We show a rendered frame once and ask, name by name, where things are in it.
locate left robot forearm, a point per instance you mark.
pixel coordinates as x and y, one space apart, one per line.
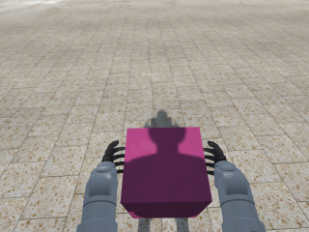
100 200

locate robot right hand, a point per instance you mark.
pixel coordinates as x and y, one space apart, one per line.
217 156

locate robot left hand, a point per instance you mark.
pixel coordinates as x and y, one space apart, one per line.
110 151

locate carton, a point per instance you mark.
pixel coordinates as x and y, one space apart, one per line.
165 173

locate right robot forearm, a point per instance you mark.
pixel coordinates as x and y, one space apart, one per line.
236 199

